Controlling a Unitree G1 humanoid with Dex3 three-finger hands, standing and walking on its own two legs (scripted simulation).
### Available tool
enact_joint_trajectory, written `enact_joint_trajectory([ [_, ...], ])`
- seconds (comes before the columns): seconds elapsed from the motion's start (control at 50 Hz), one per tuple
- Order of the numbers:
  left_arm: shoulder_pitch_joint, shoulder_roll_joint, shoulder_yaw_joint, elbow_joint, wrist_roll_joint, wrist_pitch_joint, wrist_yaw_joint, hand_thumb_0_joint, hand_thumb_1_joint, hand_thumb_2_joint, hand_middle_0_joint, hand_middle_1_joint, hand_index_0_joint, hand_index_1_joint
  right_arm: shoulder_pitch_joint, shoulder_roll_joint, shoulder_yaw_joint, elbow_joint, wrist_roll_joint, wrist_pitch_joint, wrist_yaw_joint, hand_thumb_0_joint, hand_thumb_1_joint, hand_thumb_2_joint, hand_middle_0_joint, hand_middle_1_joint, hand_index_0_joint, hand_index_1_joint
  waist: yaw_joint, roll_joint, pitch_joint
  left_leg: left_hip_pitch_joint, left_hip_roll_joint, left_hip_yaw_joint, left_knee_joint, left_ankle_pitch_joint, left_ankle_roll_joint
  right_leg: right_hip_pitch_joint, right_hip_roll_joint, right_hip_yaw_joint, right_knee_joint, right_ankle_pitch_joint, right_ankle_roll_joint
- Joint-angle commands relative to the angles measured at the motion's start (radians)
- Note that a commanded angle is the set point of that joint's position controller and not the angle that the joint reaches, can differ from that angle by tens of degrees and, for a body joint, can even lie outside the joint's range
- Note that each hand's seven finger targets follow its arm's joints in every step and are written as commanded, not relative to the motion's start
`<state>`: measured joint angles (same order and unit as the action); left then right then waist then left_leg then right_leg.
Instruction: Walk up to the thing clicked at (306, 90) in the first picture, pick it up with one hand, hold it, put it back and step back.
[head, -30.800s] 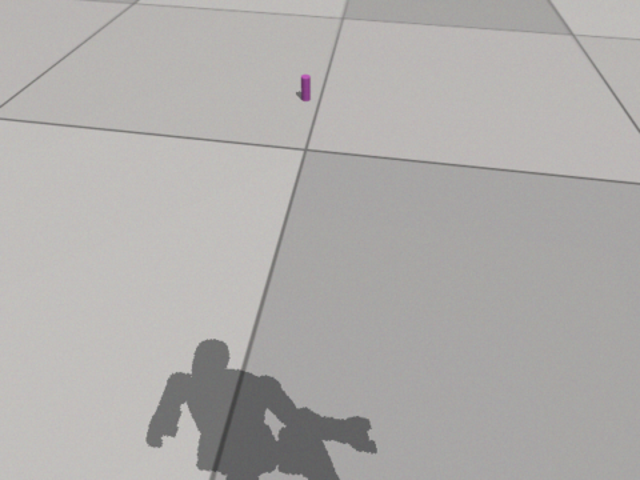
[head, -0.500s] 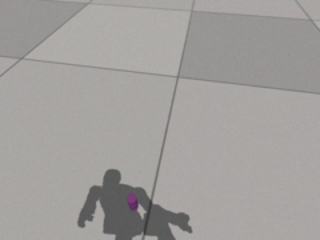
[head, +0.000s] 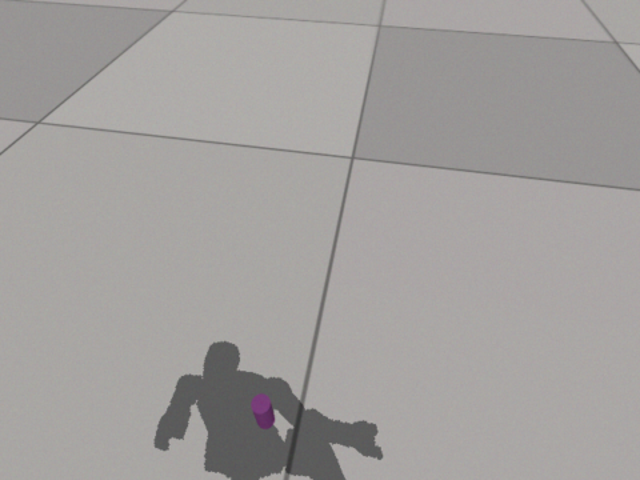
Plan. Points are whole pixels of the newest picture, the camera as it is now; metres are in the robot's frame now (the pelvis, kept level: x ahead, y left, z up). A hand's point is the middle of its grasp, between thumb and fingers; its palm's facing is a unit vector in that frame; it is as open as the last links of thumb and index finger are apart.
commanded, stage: stand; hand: left
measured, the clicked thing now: (263, 412) +0.41 +0.19 -0.71
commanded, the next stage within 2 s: step back in 0.40 s
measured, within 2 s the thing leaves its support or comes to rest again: neither
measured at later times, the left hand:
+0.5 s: hand out of the picture +0.07 +0.26 -0.16, palm faces +0.01 -0.94 -0.35, open 7.4 cm
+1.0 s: hand out of the picture +0.05 +0.31 -0.18, palm faces -0.09 -0.92 -0.37, open 7.4 cm
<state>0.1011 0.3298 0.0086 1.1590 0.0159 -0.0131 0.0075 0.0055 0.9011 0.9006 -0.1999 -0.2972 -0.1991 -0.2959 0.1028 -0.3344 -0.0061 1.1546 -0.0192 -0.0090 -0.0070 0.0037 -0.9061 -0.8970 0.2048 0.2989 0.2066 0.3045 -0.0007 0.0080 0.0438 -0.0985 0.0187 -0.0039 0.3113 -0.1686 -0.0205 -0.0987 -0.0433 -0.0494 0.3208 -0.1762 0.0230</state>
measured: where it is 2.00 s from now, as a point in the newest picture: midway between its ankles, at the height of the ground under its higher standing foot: outside the picture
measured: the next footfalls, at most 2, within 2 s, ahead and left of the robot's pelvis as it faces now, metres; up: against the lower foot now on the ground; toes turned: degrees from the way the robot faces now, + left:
right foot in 1.08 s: -0.08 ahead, -0.08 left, +0.00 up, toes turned +0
left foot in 1.40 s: -0.14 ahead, +0.17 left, +0.00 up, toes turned -3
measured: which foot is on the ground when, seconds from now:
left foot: down 0.00-1.00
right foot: down 0.00-0.68, up 0.70-1.00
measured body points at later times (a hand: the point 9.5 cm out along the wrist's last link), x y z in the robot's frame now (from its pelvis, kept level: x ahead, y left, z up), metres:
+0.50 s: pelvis -0.01 +0.00 -0.01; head +0.03 +0.00 +0.44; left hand +0.07 +0.31 -0.14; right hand +0.07 -0.31 -0.14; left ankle +0.00 +0.13 -0.75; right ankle +0.00 -0.13 -0.75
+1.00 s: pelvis -0.08 +0.05 -0.02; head +0.00 +0.06 +0.42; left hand +0.05 +0.35 -0.16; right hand -0.01 -0.26 -0.14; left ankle -0.05 +0.14 -0.75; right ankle -0.12 -0.08 -0.71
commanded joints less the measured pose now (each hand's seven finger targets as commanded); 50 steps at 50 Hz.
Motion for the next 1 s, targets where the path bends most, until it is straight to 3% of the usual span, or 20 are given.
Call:
enact_joint_trajectory([
  [0.0,-0.042,0.205,0.037,-0.053,-0.001,-0.017,0.009,0.000,0.900,0.900,-0.200,-0.300,-0.200,-0.300,-0.035,-0.209,-0.036,-0.051,0.003,-0.018,-0.010,0.000,-0.900,-0.900,0.200,0.300,0.200,0.300,0.004,0.002,-0.049,-0.022,0.106,-0.081,-0.056,0.091,0.026,0.009,-0.095,0.085,-0.055,0.074,-0.029],
  [0.36,-0.019,0.212,0.037,-0.058,-0.003,-0.021,0.007,0.000,0.900,0.900,-0.200,-0.300,-0.200,-0.300,-0.024,-0.207,-0.031,-0.052,0.007,-0.018,-0.005,0.000,-0.900,-0.900,0.200,0.300,0.200,0.300,-0.001,-0.006,-0.050,-0.010,0.106,-0.081,-0.053,0.098,0.029,-0.001,-0.098,0.086,-0.057,0.089,-0.030],
  [0.38,-0.024,0.292,0.089,-0.086,-0.026,-0.010,0.009,0.000,0.900,0.900,-0.200,-0.300,-0.200,-0.300,-0.055,-0.263,-0.055,-0.089,0.016,0.001,0.003,0.000,-0.900,-0.900,0.200,0.300,0.200,0.300,0.003,-0.025,0.056,-0.097,0.085,-0.091,0.076,0.266,0.060,-0.059,-0.096,0.107,0.028,0.282,-0.047],
  [0.44,-0.005,0.290,0.104,-0.134,-0.029,-0.001,0.015,0.000,0.900,0.900,-0.200,-0.300,-0.200,-0.300,-0.015,-0.232,-0.063,-0.134,0.032,0.018,0.005,0.000,-0.900,-0.900,0.200,0.300,0.200,0.300,-0.010,-0.056,-0.062,-0.096,0.032,-0.043,0.246,0.260,0.059,-0.029,-0.148,0.136,0.059,0.401,-0.122],
  [0.46,-0.021,0.298,0.108,-0.163,-0.024,0.003,0.015,0.000,0.900,0.900,-0.200,-0.300,-0.200,-0.300,0.004,-0.231,-0.069,-0.148,0.031,0.025,0.005,0.000,-0.900,-0.900,0.200,0.300,0.200,0.300,-0.016,-0.096,-0.097,-0.100,0.003,-0.021,0.315,0.191,0.057,-0.037,-0.190,0.177,0.052,0.407,-0.160],
  [0.5,-0.092,0.313,0.115,-0.219,-0.005,0.012,0.017,0.000,0.900,0.900,-0.200,-0.300,-0.200,-0.300,0.033,-0.228,-0.083,-0.168,0.024,0.045,0.010,0.000,-0.900,-0.900,0.200,0.300,0.200,0.300,-0.026,-0.190,-0.112,-0.140,-0.056,-0.018,0.510,-0.209,0.065,-0.099,-0.304,0.254,0.041,0.390,-0.253],
  [0.52,-0.115,0.318,0.117,-0.245,0.003,0.015,0.018,0.000,0.900,0.900,-0.200,-0.300,-0.200,-0.300,0.068,-0.228,-0.089,-0.181,0.019,0.054,0.013,0.000,-0.900,-0.900,0.200,0.300,0.200,0.300,-0.035,-0.205,-0.107,-0.148,-0.048,-0.052,0.607,-0.331,0.073,-0.157,-0.342,0.265,0.057,0.380,-0.286],
  [0.54,-0.139,0.314,0.117,-0.267,0.008,0.016,0.021,0.000,0.900,0.900,-0.200,-0.300,-0.200,-0.300,0.089,-0.228,-0.090,-0.196,0.022,0.058,0.017,0.000,-0.900,-0.900,0.200,0.300,0.200,0.300,-0.050,-0.206,-0.096,-0.154,-0.027,-0.085,0.616,-0.352,0.084,-0.186,-0.336,0.247,0.084,0.368,-0.280],
  [0.58,-0.165,0.290,0.108,-0.292,0.011,0.023,0.020,0.000,0.900,0.900,-0.200,-0.300,-0.200,-0.300,0.116,-0.225,-0.095,-0.204,0.024,0.054,0.018,0.000,-0.900,-0.900,0.200,0.300,0.200,0.300,-0.054,-0.192,-0.082,-0.172,-0.024,-0.054,0.503,-0.258,0.081,-0.170,-0.270,0.179,0.164,0.369,-0.229],
  [0.6,-0.166,0.285,0.102,-0.301,0.008,0.030,0.021,0.000,0.900,0.900,-0.200,-0.300,-0.200,-0.300,0.139,-0.222,-0.098,-0.207,0.019,0.047,0.016,0.000,-0.900,-0.900,0.200,0.300,0.200,0.300,-0.061,-0.183,-0.087,-0.167,-0.017,-0.030,0.355,-0.150,0.076,-0.139,-0.235,0.153,0.227,0.338,-0.186],
  [0.62,-0.157,0.274,0.098,-0.304,-0.001,0.040,0.018,0.000,0.900,0.900,-0.200,-0.300,-0.200,-0.300,0.148,-0.227,-0.101,-0.201,0.009,0.038,0.013,0.000,-0.900,-0.900,0.200,0.300,0.200,0.300,-0.059,-0.115,-0.073,-0.152,-0.007,-0.026,0.206,0.064,0.068,-0.137,-0.179,0.117,0.311,0.270,-0.146],
  [0.64,-0.103,0.229,0.091,-0.311,-0.015,0.052,0.016,0.000,0.900,0.900,-0.200,-0.300,-0.200,-0.300,0.104,-0.274,-0.113,-0.222,-0.011,0.031,0.010,0.000,-0.900,-0.900,0.200,0.300,0.200,0.300,-0.023,0.063,-0.059,-0.136,0.099,-0.194,0.107,0.310,0.091,-0.196,-0.045,0.068,0.453,0.103,-0.093],
  [0.66,-0.071,0.182,0.083,-0.320,-0.023,0.062,0.020,0.000,0.900,0.900,-0.200,-0.300,-0.200,-0.300,0.087,-0.345,-0.126,-0.244,-0.024,0.021,0.007,0.000,-0.900,-0.900,0.200,0.300,0.200,0.300,-0.009,0.215,-0.052,-0.053,0.245,-0.409,0.061,0.531,0.158,-0.363,0.118,0.093,0.585,-0.368,-0.065],
  [0.68,-0.069,0.203,0.091,-0.320,-0.015,0.065,0.032,0.000,0.900,0.900,-0.200,-0.300,-0.200,-0.300,0.098,-0.390,-0.134,-0.258,-0.013,0.016,0.004,0.000,-0.900,-0.900,0.200,0.300,0.200,0.300,-0.033,0.182,-0.089,-0.057,0.296,-0.429,0.110,0.682,0.216,-0.353,0.137,0.210,0.709,-0.500,-0.059],
  [0.7,-0.085,0.210,0.088,-0.310,-0.011,0.067,0.041,0.000,0.900,0.900,-0.200,-0.300,-0.200,-0.300,0.071,-0.382,-0.133,-0.269,-0.010,0.015,-0.001,0.000,-0.900,-0.900,0.200,0.300,0.200,0.300,-0.044,0.177,-0.114,-0.050,0.305,-0.453,0.104,0.654,0.229,-0.367,0.154,0.263,0.792,-0.499,-0.063],
  [0.74,-0.035,0.231,0.091,-0.293,-0.021,0.067,0.046,0.000,0.900,0.900,-0.200,-0.300,-0.200,-0.300,-0.020,-0.321,-0.122,-0.302,-0.012,0.014,-0.018,0.000,-0.900,-0.900,0.200,0.300,0.200,0.300,0.012,0.145,-0.108,-0.011,0.241,-0.301,0.165,0.584,0.232,-0.418,0.138,0.276,0.891,-0.396,-0.063],
  [0.76,-0.013,0.236,0.091,-0.291,-0.024,0.065,0.042,0.000,0.900,0.900,-0.200,-0.300,-0.200,-0.300,-0.017,-0.292,-0.114,-0.313,-0.016,0.013,-0.023,0.000,-0.900,-0.900,0.200,0.300,0.200,0.300,0.021,0.141,-0.106,-0.003,0.201,-0.252,0.183,0.554,0.214,-0.423,0.134,0.259,0.882,-0.347,-0.054],
  [0.84,-0.022,0.232,0.099,-0.328,-0.005,0.051,0.032,0.000,0.900,0.900,-0.200,-0.300,-0.200,-0.300,0.076,-0.271,-0.116,-0.326,-0.007,0.012,-0.034,0.000,-0.900,-0.900,0.200,0.300,0.200,0.300,-0.029,0.115,-0.118,0.124,0.244,-0.275,0.211,0.613,0.283,-0.438,0.114,0.204,0.799,-0.373,-0.008],
  [0.92,-0.019,0.223,0.107,-0.359,-0.002,0.042,0.023,0.000,0.900,0.900,-0.200,-0.300,-0.200,-0.300,0.109,-0.286,-0.118,-0.344,-0.004,0.014,-0.035,0.000,-0.900,-0.900,0.200,0.300,0.200,0.300,-0.053,0.122,-0.113,0.128,0.236,-0.261,0.228,0.597,0.275,-0.384,0.092,0.157,0.605,-0.349,-0.012],
  [0.98,0.038,0.219,0.114,-0.345,0.002,0.037,0.015,0.000,0.900,0.900,-0.200,-0.300,-0.200,-0.300,0.057,-0.300,-0.113,-0.370,0.001,0.020,-0.030,0.000,-0.900,-0.900,0.200,0.300,0.200,0.300,-0.027,0.131,-0.138,0.025,0.237,-0.251,0.238,0.445,0.255,-0.250,0.068,0.101,0.425,-0.290,-0.034],
])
